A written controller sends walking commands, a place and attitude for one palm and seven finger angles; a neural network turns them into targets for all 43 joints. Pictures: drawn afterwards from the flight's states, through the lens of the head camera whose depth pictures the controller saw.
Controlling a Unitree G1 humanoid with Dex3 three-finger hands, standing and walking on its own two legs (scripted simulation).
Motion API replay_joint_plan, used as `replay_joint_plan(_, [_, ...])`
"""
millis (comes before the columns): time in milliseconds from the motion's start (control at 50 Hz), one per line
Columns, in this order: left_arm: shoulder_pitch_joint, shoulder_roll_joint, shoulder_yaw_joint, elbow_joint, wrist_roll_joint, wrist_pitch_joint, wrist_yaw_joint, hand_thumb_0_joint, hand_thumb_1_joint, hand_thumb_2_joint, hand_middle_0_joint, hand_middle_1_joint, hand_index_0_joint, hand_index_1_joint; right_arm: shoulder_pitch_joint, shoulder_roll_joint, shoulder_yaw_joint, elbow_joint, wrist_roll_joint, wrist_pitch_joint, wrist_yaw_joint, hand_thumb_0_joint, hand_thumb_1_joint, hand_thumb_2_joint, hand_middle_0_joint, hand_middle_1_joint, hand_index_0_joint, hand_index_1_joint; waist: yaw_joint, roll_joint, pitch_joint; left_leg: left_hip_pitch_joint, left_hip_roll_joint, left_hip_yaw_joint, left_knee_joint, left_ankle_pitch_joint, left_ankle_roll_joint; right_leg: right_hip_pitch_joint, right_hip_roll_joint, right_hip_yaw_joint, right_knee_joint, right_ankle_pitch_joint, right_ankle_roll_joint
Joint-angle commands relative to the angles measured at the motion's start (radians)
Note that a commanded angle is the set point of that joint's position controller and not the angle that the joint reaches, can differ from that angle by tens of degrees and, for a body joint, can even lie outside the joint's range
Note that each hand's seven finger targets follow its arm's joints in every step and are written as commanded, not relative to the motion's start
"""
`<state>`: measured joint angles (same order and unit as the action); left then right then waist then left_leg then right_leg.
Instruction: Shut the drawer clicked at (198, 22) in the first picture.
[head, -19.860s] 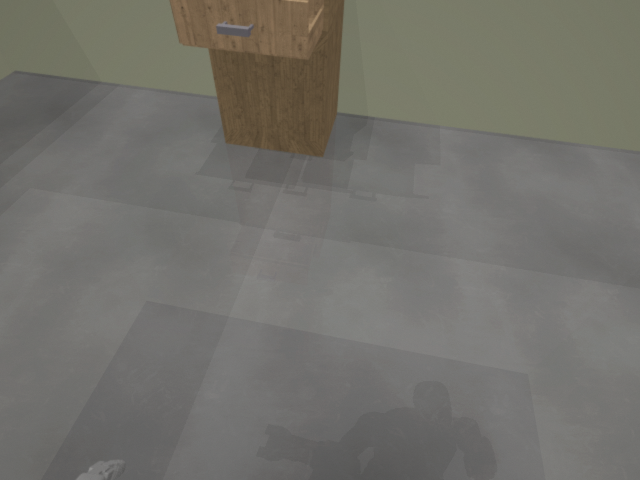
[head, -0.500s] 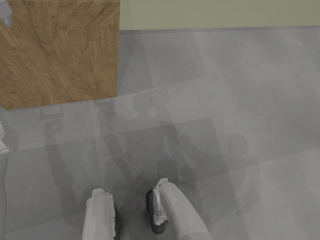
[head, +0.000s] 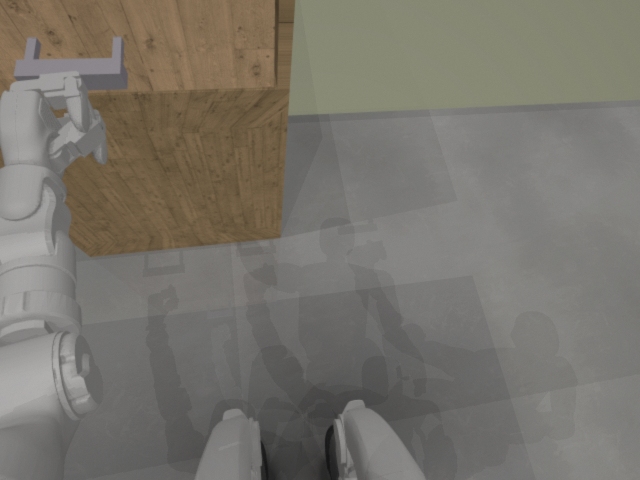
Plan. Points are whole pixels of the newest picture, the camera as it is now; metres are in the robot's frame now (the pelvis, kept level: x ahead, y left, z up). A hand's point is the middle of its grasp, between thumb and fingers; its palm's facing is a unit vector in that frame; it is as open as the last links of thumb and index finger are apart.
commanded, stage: draw the hand back to the body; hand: left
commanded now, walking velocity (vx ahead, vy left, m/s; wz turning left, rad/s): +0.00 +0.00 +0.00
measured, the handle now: (75, 60) +0.62 +0.26 +0.04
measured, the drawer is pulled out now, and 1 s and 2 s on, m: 0.00 0.00 0.00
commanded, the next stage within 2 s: step back with the hand held close in 1.24 s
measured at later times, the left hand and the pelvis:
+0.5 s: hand (8, 243) +0.34 +0.22 +0.14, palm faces +0.20 -0.95 -0.23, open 3.2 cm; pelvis +0.02 -0.01 +0.06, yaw +3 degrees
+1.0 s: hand out of the picture +0.21 +0.23 +0.24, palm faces +0.41 -0.83 -0.38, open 3.2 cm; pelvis +0.02 -0.02 +0.09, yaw +3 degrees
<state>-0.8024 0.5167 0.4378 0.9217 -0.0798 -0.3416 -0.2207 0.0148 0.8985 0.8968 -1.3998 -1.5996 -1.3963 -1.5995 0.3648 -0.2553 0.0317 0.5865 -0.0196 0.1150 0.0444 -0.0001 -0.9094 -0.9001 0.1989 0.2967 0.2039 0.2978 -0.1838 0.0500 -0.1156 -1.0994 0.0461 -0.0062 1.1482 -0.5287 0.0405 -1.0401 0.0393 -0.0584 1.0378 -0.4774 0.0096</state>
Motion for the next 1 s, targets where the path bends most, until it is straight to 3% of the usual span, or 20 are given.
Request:
replay_joint_plan(0, [-0.126, 0.198, 0.012, -0.422, -0.091, -0.022, 0.001, 0.000, 0.900, 0.900, -1.400, -1.600, -1.400, -1.600, 0.170, -0.175, -0.076, -0.088, 0.034, -0.023, -0.012, 0.000, -0.900, -0.900, 0.200, 0.300, 0.200, 0.300, 0.065, 0.112, -0.644, 0.659, -0.003, -0.057, -0.181, 0.816, -0.021, 0.402, 0.030, 0.001, -0.149, 0.590, -0.023])
replay_joint_plan(60, [-0.058, 0.129, -0.033, -0.502, -0.116, -0.012, 0.024, 0.000, 0.900, 0.900, -1.400, -1.600, -1.400, -1.600, 0.132, -0.164, -0.073, -0.093, 0.047, -0.044, -0.025, 0.000, -0.900, -0.900, 0.200, 0.300, 0.200, 0.300, 0.063, 0.115, -0.535, 0.661, -0.008, -0.036, -0.228, 0.752, -0.017, 0.428, 0.025, 0.005, -0.191, 0.573, -0.020])
replay_joint_plan(100, [-0.003, 0.109, -0.040, -0.506, -0.122, -0.017, 0.039, 0.000, 0.900, 0.900, -1.400, -1.600, -1.400, -1.600, 0.114, -0.163, -0.073, -0.090, 0.050, -0.058, -0.034, 0.000, -0.900, -0.900, 0.200, 0.300, 0.200, 0.300, 0.066, 0.060, -0.456, 0.643, -0.009, -0.033, -0.263, 0.694, -0.018, 0.452, 0.026, 0.001, -0.211, 0.538, -0.021])
replay_joint_plan(120, [0.010, 0.069, -0.078, -0.537, -0.124, -0.024, 0.039, 0.000, 0.900, 0.900, -1.400, -1.600, -1.400, -1.600, 0.099, -0.159, -0.072, -0.091, 0.053, -0.066, -0.037, 0.000, -0.900, -0.900, 0.200, 0.300, 0.200, 0.300, 0.060, 0.088, -0.430, 0.666, -0.012, -0.026, -0.268, 0.706, -0.015, 0.447, 0.024, 0.006, -0.222, 0.550, -0.023])
replay_joint_plan(140, [0.043, 0.074, -0.071, -0.562, -0.127, -0.030, 0.038, 0.000, 0.900, 0.900, -1.400, -1.600, -1.400, -1.600, 0.091, -0.157, -0.072, -0.091, 0.053, -0.073, -0.038, 0.000, -0.900, -0.900, 0.200, 0.300, 0.200, 0.300, 0.077, 0.116, -0.437, 0.693, -0.011, -0.028, -0.280, 0.734, -0.022, 0.464, 0.019, 0.006, -0.225, 0.554, -0.025])
replay_joint_plan(200, [0.163, 0.017, -0.118, -0.585, -0.142, -0.018, 0.014, 0.000, 0.900, 0.900, -1.400, -1.600, -1.400, -1.600, 0.050, -0.150, -0.071, -0.104, 0.061, -0.089, -0.040, 0.000, -0.900, -0.900, 0.200, 0.300, 0.200, 0.300, 0.086, 0.086, -0.380, 0.710, -0.011, -0.028, -0.316, 0.722, -0.024, 0.503, 0.014, 0.001, -0.252, 0.548, -0.025])
replay_joint_plan(240, [0.211, -0.002, -0.134, -0.623, -0.154, -0.001, -0.002, 0.000, 0.900, 0.900, -1.400, -1.600, -1.400, -1.600, 0.020, -0.146, -0.068, -0.118, 0.067, -0.099, -0.045, 0.000, -0.900, -0.900, 0.200, 0.300, 0.200, 0.300, 0.093, 0.095, -0.357, 0.735, -0.013, -0.029, -0.338, 0.720, -0.025, 0.522, 0.010, 0.000, -0.267, 0.543, -0.026])
replay_joint_plan(300, [0.279, 0.013, -0.107, -0.657, -0.181, 0.033, -0.013, 0.000, 0.900, 0.900, -1.400, -1.600, -1.400, -1.600, -0.033, -0.148, -0.062, -0.143, 0.074, -0.114, -0.057, 0.000, -0.900, -0.900, 0.200, 0.300, 0.200, 0.300, 0.112, 0.018, -0.299, 0.690, -0.024, -0.021, -0.380, 0.587, -0.019, 0.581, 0.004, -0.002, -0.298, 0.509, -0.026])
replay_joint_plan(340, [0.302, 0.031, -0.087, -0.699, -0.191, 0.046, -0.017, 0.000, 0.900, 0.900, -1.400, -1.600, -1.400, -1.600, -0.066, -0.146, -0.055, -0.161, 0.078, -0.124, -0.066, 0.000, -0.900, -0.900, 0.200, 0.300, 0.200, 0.300, 0.127, 0.013, -0.282, 0.691, -0.030, -0.019, -0.406, 0.542, -0.015, 0.616, 0.002, 0.001, -0.312, 0.494, -0.030])
replay_joint_plan(360, [0.319, 0.114, -0.125, -0.800, -0.054, 0.080, 0.099, 0.000, 0.900, 0.900, -1.400, -1.600, -1.400, -1.600, -0.146, -0.130, -0.066, -0.180, 0.077, -0.105, -0.080, 0.000, -0.900, -0.900, 0.200, 0.300, 0.200, 0.300, 0.176, 0.047, -0.305, 0.758, -0.041, -0.008, -0.450, 0.532, -0.015, 0.655, -0.027, 0.048, -0.367, 0.446, -0.043])
replay_joint_plan(380, [0.361, 0.042, -0.156, -0.854, -0.045, 0.108, 0.162, 0.000, 0.900, 0.900, -1.400, -1.600, -1.400, -1.600, -0.155, -0.115, -0.061, -0.197, 0.073, -0.106, -0.091, 0.000, -0.900, -0.900, 0.200, 0.300, 0.200, 0.300, 0.156, 0.044, -0.273, 0.785, -0.037, -0.010, -0.479, 0.505, -0.019, 0.658, -0.029, 0.037, -0.391, 0.428, -0.042])
replay_joint_plan(400, [0.421, -0.005, -0.195, -0.881, -0.030, 0.135, 0.204, 0.000, 0.900, 0.900, -1.400, -1.600, -1.400, -1.600, -0.170, -0.110, -0.057, -0.195, 0.073, -0.108, -0.097, 0.000, -0.900, -0.900, 0.200, 0.300, 0.200, 0.300, 0.160, 0.052, -0.254, 0.802, -0.033, -0.009, -0.503, 0.475, -0.019, 0.678, -0.032, 0.036, -0.410, 0.407, -0.041])
replay_joint_plan(440, [0.480, 0.000, -0.193, -0.925, -0.014, 0.171, 0.261, 0.000, 0.900, 0.900, -1.400, -1.600, -1.400, -1.600, -0.194, -0.110, -0.049, -0.190, 0.071, -0.111, -0.111, 0.000, -0.900, -0.900, 0.200, 0.300, 0.200, 0.300, 0.161, -0.001, -0.205, 0.821, -0.029, -0.014, -0.544, 0.463, -0.015, 0.719, -0.028, 0.032, -0.443, 0.411, -0.041])
replay_joint_plan(500, [0.524, 0.009, -0.181, -0.995, 0.000, 0.199, 0.307, 0.000, 0.900, 0.900, -1.400, -1.600, -1.400, -1.600, -0.234, -0.107, -0.039, -0.183, 0.068, -0.117, -0.125, 0.000, -0.900, -0.900, 0.200, 0.300, 0.200, 0.300, 0.171, -0.015, -0.137, 0.849, -0.030, -0.005, -0.605, 0.428, -0.013, 0.772, -0.034, 0.034, -0.499, 0.400, -0.038])
replay_joint_plan(600, [0.630, -0.026, -0.193, -1.092, 0.006, 0.222, 0.326, 0.000, 0.900, 0.900, -1.400, -1.600, -1.400, -1.600, -0.273, -0.093, -0.023, -0.166, 0.060, -0.146, -0.133, 0.000, -0.900, -0.900, 0.200, 0.300, 0.200, 0.300, 0.192, 0.006, -0.064, 0.932, -0.033, -0.001, -0.684, 0.447, -0.012, 0.842, -0.036, 0.034, -0.576, 0.409, -0.039])
replay_joint_plan(640, [0.705, -0.015, -0.172, -1.152, 0.005, 0.224, 0.327, 0.000, 0.900, 0.900, -1.400, -1.600, -1.400, -1.600, -0.280, -0.092, -0.024, -0.162, 0.053, -0.159, -0.132, 0.000, -0.900, -0.900, 0.200, 0.300, 0.200, 0.300, 0.205, -0.017, -0.076, 0.962, -0.033, 0.005, -0.702, 0.484, -0.008, 0.890, -0.038, 0.036, -0.596, 0.445, -0.036])
replay_joint_plan(680, [0.781, -0.035, -0.178, -1.209, 0.004, 0.228, 0.324, 0.000, 0.900, 0.900, -1.400, -1.600, -1.400, -1.600, -0.289, -0.085, -0.022, -0.158, 0.050, -0.169, -0.128, 0.000, -0.900, -0.900, 0.200, 0.300, 0.200, 0.300, 0.209, 0.010, -0.047, 0.987, -0.031, 0.008, -0.721, 0.517, -0.011, 0.907, -0.040, 0.034, -0.615, 0.468, -0.035])
replay_joint_plan(760, [0.894, -0.028, -0.145, -1.301, 0.004, 0.228, 0.322, 0.000, 0.900, 0.900, -1.400, -1.600, -1.400, -1.600, -0.303, -0.082, -0.023, -0.149, 0.041, -0.183, -0.124, 0.000, -0.900, -0.900, 0.200, 0.300, 0.200, 0.300, 0.219, -0.010, 0.007, 1.000, -0.029, 0.011, -0.754, 0.512, -0.010, 0.930, -0.039, 0.035, -0.654, 0.460, -0.034])
replay_joint_plan(860, [1.048, -0.003, -0.084, -1.457, 0.001, 0.214, 0.322, 0.000, 0.900, 0.900, -1.400, -1.600, -1.400, -1.600, -0.306, -0.074, -0.029, -0.152, 0.029, -0.205, -0.117, 0.000, -0.900, -0.900, 0.200, 0.300, 0.200, 0.300, 0.235, 0.010, -0.011, 1.026, -0.034, 0.017, -0.755, 0.563, -0.008, 0.977, -0.044, 0.039, -0.667, 0.517, -0.032])
replay_joint_plan(980, [1.205, -0.004, -0.054, -1.594, 0.003, 0.199, 0.330, 0.000, 0.900, 0.900, -1.400, -1.600, -1.400, -1.600, -0.306, -0.069, -0.035, -0.154, 0.027, -0.240, -0.117, 0.000, -0.900, -0.900, 0.200, 0.300, 0.200, 0.300, 0.240, 0.014, 0.023, 1.029, -0.031, 0.020, -0.753, 0.534, -0.009, 0.960, -0.043, 0.040, -0.686, 0.485, -0.028])
